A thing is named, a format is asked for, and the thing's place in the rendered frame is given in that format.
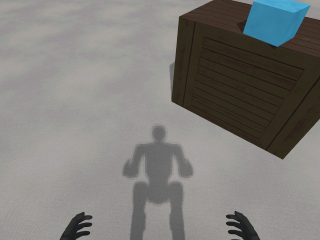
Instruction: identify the robot left hand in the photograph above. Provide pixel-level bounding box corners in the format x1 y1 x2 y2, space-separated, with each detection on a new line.
59 212 93 240

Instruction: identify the pedestal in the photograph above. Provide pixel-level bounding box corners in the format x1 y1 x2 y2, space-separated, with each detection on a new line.
171 0 320 160

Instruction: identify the robot right hand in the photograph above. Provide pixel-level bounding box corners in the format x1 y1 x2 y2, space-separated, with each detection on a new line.
226 211 260 240

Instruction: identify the carton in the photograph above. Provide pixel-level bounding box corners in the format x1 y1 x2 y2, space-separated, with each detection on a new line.
243 0 311 47

